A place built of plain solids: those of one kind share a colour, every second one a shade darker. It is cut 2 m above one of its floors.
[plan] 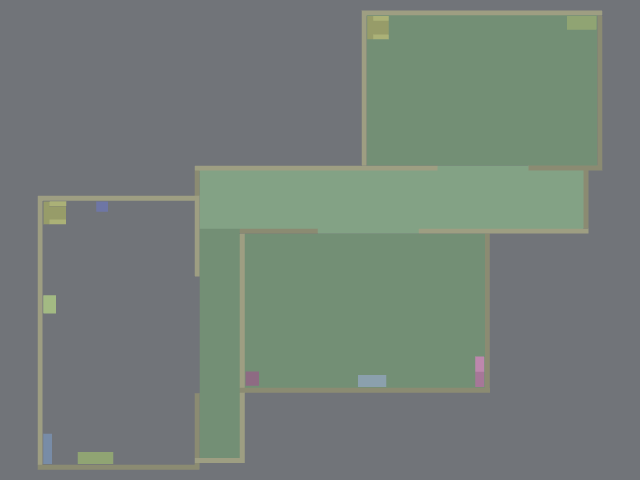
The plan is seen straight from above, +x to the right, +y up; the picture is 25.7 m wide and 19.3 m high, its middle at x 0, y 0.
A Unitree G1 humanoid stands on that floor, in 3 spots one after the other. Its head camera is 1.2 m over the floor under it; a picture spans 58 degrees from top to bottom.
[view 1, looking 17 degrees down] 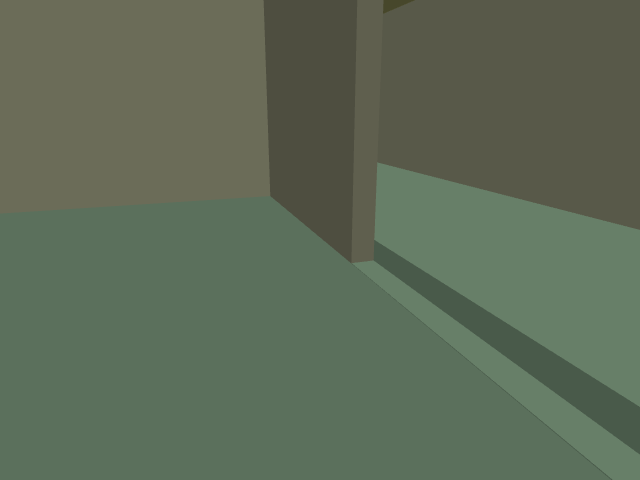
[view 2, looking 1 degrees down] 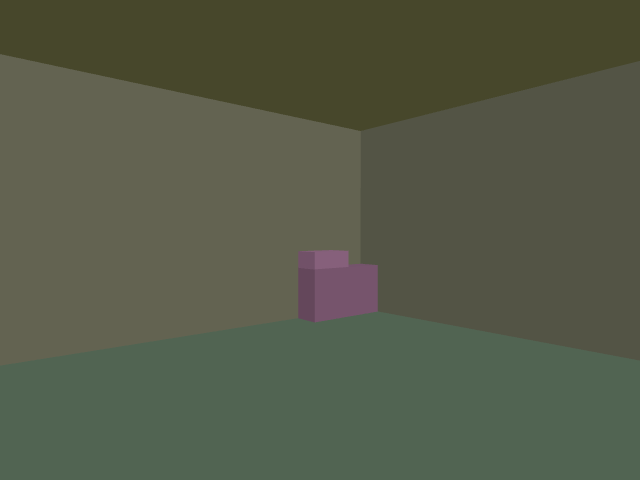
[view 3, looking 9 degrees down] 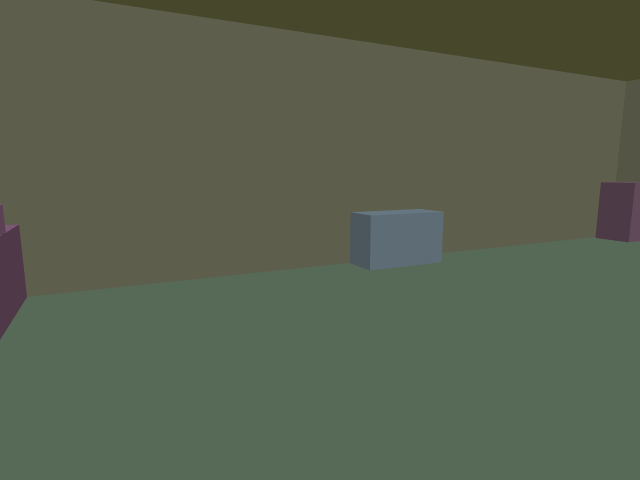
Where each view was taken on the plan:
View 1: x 2.93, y -1.05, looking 161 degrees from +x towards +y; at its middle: floor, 4.10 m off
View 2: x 1.80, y -1.05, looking -40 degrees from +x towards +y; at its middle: wall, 6.31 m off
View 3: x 5.47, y -1.05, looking -116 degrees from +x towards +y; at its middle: wall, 5.51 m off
